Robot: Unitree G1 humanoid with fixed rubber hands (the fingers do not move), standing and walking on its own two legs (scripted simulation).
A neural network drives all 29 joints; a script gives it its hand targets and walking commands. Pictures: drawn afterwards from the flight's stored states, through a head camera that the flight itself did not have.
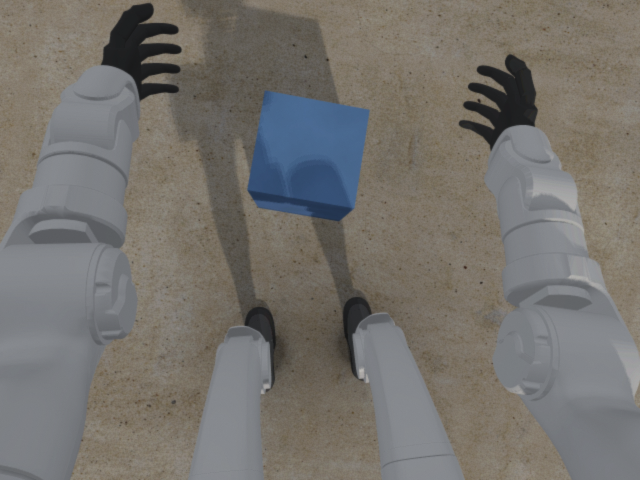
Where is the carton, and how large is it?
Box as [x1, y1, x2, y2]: [247, 90, 369, 220]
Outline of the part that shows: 265,90 247,190 258,207 339,220 354,207 369,110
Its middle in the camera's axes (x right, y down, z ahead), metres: -0.02 -0.16 +0.88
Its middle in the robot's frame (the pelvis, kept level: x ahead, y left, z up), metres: +0.56 -0.04 -0.54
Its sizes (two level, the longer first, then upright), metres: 0.210 0.200 0.250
